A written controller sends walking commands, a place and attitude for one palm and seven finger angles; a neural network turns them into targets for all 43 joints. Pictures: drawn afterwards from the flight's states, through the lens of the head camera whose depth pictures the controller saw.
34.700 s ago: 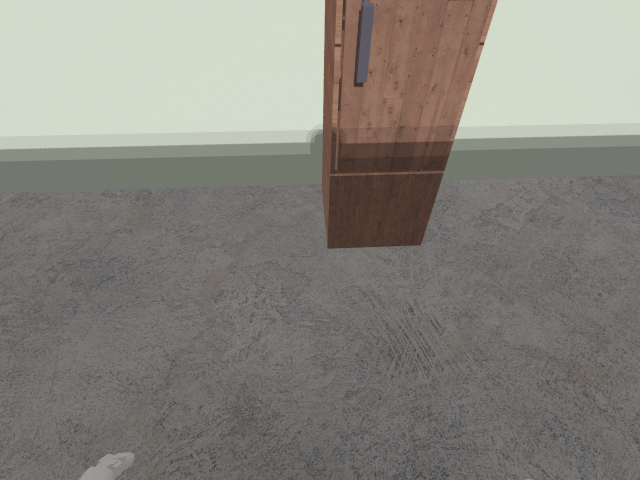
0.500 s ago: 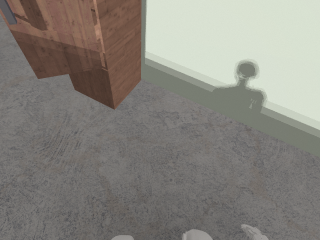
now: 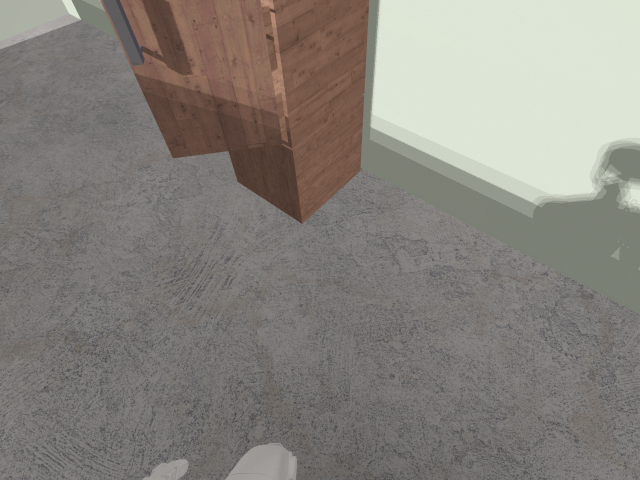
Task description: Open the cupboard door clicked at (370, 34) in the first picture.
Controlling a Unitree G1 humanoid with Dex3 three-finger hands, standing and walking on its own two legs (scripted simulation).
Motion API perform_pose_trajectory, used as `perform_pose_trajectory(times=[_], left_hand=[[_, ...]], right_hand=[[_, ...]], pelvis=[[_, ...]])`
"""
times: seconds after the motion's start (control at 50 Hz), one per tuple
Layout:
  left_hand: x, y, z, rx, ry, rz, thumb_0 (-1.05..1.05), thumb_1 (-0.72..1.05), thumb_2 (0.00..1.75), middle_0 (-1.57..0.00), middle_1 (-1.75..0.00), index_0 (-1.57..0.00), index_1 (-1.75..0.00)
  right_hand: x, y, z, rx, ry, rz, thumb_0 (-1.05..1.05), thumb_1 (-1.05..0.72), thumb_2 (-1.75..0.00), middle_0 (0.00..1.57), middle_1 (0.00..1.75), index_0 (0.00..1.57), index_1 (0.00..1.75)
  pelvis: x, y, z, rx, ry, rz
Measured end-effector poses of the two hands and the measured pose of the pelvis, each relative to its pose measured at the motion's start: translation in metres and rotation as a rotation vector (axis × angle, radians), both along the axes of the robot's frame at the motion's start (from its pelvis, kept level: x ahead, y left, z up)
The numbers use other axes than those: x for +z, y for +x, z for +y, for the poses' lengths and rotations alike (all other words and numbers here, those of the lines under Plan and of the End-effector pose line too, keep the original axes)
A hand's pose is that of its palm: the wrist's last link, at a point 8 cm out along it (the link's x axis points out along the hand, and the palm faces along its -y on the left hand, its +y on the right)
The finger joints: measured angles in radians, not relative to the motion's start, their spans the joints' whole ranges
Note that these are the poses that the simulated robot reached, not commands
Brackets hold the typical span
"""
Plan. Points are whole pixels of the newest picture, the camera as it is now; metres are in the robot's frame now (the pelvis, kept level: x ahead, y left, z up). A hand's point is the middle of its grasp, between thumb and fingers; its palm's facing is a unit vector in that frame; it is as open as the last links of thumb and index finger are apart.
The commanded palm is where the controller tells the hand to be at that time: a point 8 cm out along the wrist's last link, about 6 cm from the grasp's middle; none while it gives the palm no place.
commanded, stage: turn to face it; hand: left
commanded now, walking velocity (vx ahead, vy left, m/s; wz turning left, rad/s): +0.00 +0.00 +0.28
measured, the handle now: (123, 19) +1.02 +0.46 +0.08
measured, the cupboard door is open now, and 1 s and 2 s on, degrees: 49 49 49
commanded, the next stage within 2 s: take the last steps up to it in 0.08 s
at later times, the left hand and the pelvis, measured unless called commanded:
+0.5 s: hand out of the picture +0.03 +0.24 -0.17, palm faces +0.19 -0.96 -0.19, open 7.4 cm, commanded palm none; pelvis +0.02 +0.04 +0.00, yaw +9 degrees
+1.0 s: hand out of the picture +0.08 +0.20 -0.17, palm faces +0.28 -0.95 -0.14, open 7.3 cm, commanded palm none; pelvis +0.16 +0.06 +0.00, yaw +12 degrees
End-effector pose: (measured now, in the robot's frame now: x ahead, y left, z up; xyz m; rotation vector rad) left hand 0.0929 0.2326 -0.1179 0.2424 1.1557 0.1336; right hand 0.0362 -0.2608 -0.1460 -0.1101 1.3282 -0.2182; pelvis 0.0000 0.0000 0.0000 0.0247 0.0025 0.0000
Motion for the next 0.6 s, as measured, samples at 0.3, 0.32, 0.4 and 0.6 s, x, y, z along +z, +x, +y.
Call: perform_pose_trajectory(times=[0.3,0.32,0.4,0.6], left_hand=[[-0.043,-0.114,0.049,0.251,-0.061,0.2,0.01,0.91,0.9,-0.2,-0.3,-0.2,-0.3],[-0.042,-0.116,0.052,0.254,-0.062,0.211,0.01,0.91,0.9,-0.2,-0.3,-0.2,-0.3],[-0.031,-0.106,0.059,0.257,-0.074,0.187,0.01,0.91,0.9,-0.19,-0.3,-0.19,-0.3],[-0.013,-0.033,0.046,0.204,-0.072,0.059,0.01,0.91,0.9,-0.19,-0.3,-0.19,-0.3]], right_hand=[[0.018,0.103,0.059,0.273,-0.065,-0.16,0.0,-0.91,-0.89,0.19,0.3,0.2,0.3],[0.02,0.104,0.064,0.28,-0.064,-0.171,0.0,-0.91,-0.89,0.19,0.3,0.2,0.3],[0.025,0.095,0.079,0.284,-0.046,-0.168,0.0,-0.9,-0.89,0.2,0.3,0.2,0.3],[0.006,0.04,0.067,0.202,0.009,0.024,0.0,-0.92,-0.89,0.2,0.3,0.2,0.3]], pelvis=[[-0.013,0.004,0.032,0.12,-0.014,-0.007],[-0.011,0.005,0.034,0.119,-0.017,-0.008],[-0.002,0.01,0.04,0.134,-0.03,-0.01],[0.002,0.043,0.036,0.148,-0.009,-0.014]])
